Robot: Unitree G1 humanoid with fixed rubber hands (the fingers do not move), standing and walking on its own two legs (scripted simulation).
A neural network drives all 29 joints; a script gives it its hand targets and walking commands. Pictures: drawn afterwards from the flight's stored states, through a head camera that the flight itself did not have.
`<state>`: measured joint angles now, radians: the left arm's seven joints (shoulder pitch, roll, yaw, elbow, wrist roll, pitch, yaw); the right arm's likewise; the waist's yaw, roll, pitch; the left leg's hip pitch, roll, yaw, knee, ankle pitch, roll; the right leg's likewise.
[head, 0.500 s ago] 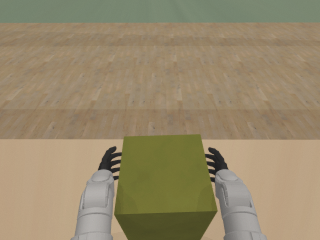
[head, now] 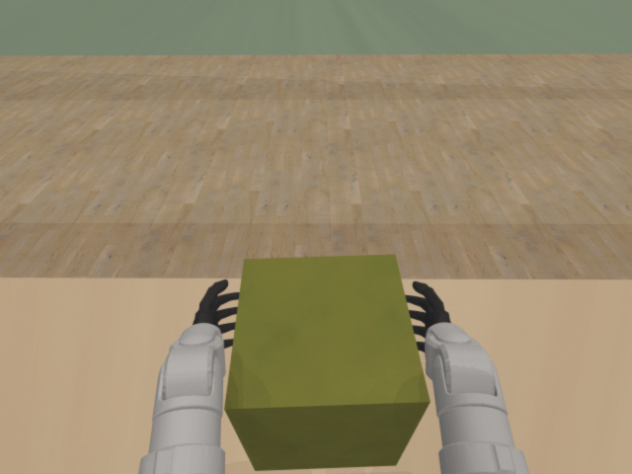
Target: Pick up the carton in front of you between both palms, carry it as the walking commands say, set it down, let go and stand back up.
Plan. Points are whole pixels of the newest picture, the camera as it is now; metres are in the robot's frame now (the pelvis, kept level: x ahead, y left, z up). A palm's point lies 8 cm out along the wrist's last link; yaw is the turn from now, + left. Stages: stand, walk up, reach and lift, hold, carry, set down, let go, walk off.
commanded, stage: hold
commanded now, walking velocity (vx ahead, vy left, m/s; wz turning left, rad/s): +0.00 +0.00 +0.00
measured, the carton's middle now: (322, 366) +0.29 +0.00 -0.03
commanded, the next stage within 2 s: carry in 0.76 s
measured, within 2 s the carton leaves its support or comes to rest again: neither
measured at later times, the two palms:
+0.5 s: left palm (208, 330) +0.30 +0.15 +0.05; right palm (435, 329) +0.30 -0.15 +0.05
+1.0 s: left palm (193, 308) +0.32 +0.17 +0.07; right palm (419, 302) +0.32 -0.13 +0.07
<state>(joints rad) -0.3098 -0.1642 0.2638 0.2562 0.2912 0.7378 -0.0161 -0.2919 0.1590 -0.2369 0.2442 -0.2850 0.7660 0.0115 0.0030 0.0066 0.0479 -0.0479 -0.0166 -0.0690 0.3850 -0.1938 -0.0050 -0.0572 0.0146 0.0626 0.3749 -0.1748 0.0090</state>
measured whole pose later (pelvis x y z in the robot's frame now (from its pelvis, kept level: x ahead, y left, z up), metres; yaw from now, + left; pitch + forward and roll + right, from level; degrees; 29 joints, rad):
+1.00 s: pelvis +0.04 +0.02 -0.01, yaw +1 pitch +1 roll +0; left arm -0.21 -0.14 0.15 -0.03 0.19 0.89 0.03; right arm -0.20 0.14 -0.15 -0.02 -0.17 0.90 -0.03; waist 0.00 -0.03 -0.14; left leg -0.24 -0.01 0.00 0.50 -0.32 0.00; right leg -0.25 -0.03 0.04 0.52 -0.32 0.01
